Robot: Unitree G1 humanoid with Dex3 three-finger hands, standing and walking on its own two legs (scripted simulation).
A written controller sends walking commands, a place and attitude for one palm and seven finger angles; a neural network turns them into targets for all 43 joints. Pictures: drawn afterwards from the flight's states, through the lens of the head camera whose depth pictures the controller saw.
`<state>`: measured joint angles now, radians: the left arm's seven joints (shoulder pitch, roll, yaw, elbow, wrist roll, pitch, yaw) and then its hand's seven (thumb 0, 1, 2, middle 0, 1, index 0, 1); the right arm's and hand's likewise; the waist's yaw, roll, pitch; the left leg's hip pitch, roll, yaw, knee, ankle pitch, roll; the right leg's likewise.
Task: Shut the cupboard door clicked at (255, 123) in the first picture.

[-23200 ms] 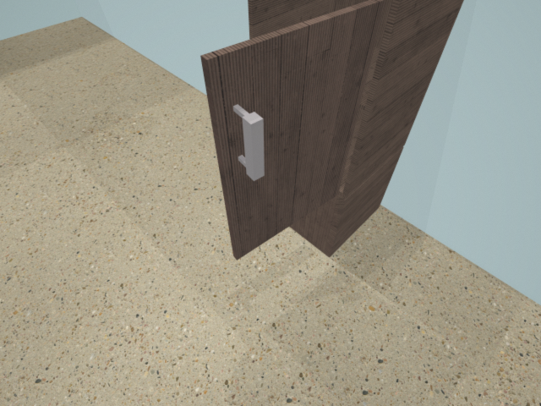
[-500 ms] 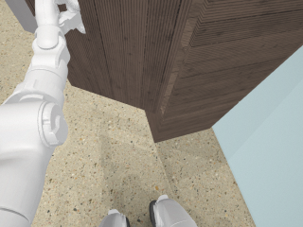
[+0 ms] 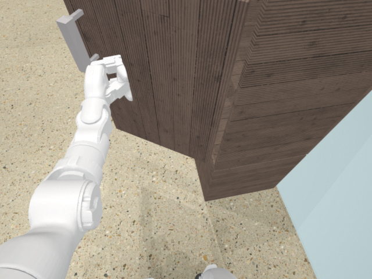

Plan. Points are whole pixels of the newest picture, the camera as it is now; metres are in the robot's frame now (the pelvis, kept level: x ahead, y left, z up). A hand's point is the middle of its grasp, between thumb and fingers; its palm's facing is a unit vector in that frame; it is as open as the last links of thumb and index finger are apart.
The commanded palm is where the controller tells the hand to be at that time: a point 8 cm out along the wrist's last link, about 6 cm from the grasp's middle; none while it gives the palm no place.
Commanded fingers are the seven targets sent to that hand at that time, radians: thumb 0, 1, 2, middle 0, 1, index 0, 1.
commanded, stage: pull the fist back off the door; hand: left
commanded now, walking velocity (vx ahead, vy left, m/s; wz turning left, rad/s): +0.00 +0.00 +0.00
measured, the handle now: (82, 42) +0.66 +0.20 +0.12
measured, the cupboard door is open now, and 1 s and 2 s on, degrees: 55 55 55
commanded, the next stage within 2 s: draw the hand back to the body in 0.12 s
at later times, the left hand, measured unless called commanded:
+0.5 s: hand (107, 100) +0.45 +0.12 +0.13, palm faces +0.00 -1.00 -0.02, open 3.1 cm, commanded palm +0.39 +0.17 +0.14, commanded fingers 0.00 0.90 0.90 -1.30 -1.50 -1.30 -1.50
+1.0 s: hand (33, 177) +0.28 +0.20 +0.16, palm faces +0.21 -0.95 -0.21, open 3.2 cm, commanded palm +0.24 +0.25 +0.18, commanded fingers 0.00 0.90 0.90 -0.78 -0.93 -0.78 -0.93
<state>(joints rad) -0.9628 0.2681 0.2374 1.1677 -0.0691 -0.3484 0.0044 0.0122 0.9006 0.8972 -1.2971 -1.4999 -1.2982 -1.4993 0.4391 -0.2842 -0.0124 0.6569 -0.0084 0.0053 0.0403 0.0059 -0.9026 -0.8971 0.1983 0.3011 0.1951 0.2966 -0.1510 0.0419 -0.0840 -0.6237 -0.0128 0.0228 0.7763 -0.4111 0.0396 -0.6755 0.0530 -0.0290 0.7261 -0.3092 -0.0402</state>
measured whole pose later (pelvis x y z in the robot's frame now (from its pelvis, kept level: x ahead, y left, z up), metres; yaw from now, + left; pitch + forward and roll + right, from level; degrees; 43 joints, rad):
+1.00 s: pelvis -0.01 +0.00 +0.03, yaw +2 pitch -3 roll +0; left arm -0.01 0.27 0.10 0.04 -0.09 -0.06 0.03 0.01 0.89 0.90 -1.03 -1.21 -1.03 -1.21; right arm 0.13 -0.22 0.04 0.56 0.04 -0.01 -0.07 0.01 -0.90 -0.90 0.20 0.30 0.19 0.30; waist 0.04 0.05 -0.01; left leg -0.14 -0.04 0.01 0.45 -0.27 0.04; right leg -0.20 0.03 -0.03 0.44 -0.20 -0.03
